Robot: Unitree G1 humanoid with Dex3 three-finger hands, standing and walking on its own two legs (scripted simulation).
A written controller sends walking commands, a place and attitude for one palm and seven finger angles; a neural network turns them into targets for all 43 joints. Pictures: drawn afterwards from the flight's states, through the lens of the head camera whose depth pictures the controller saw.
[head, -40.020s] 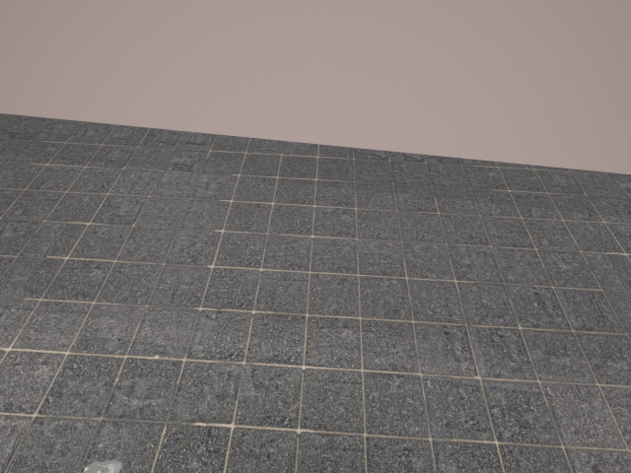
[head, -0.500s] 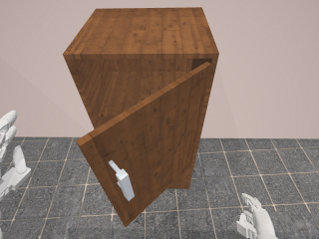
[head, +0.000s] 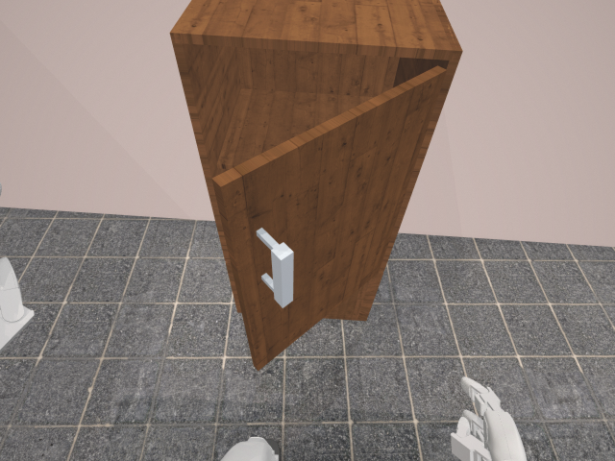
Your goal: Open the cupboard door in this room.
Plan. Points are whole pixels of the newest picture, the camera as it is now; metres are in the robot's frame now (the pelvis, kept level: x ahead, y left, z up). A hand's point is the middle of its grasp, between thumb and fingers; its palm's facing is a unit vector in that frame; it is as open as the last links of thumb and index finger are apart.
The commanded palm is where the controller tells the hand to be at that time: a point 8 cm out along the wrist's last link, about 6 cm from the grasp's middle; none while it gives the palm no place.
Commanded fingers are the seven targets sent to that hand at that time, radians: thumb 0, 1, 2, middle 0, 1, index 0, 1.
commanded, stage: step back with the hand held close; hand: left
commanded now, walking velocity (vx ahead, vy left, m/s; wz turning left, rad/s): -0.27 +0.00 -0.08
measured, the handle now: (274, 268) +0.37 +0.07 +0.02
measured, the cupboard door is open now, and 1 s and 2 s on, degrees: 44 44 44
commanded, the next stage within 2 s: stop stepping back and stand still in 0.26 s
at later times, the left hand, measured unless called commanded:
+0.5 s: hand out of the picture +0.10 +0.25 +0.18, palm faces +0.34 -0.83 -0.44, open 7.4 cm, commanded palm +0.05 +0.30 +0.19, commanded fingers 0.00 0.90 0.90 -0.20 -0.30 -0.20 -0.30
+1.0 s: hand out of the picture +0.08 +0.26 +0.18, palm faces +0.37 -0.83 -0.43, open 7.4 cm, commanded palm +0.03 +0.30 +0.19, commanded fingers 0.00 0.90 0.90 -0.20 -0.30 -0.20 -0.30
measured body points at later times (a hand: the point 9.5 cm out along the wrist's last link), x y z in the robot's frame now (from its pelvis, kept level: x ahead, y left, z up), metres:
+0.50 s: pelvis -0.11 +0.01 +0.00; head -0.10 +0.03 +0.45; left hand +0.07 +0.29 +0.20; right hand +0.06 -0.22 -0.08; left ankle +0.03 +0.09 -0.70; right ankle -0.20 -0.10 -0.73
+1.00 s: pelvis -0.14 +0.02 +0.01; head -0.16 +0.02 +0.46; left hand +0.05 +0.30 +0.20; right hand -0.05 -0.25 -0.09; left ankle -0.09 +0.14 -0.72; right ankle -0.19 -0.06 -0.73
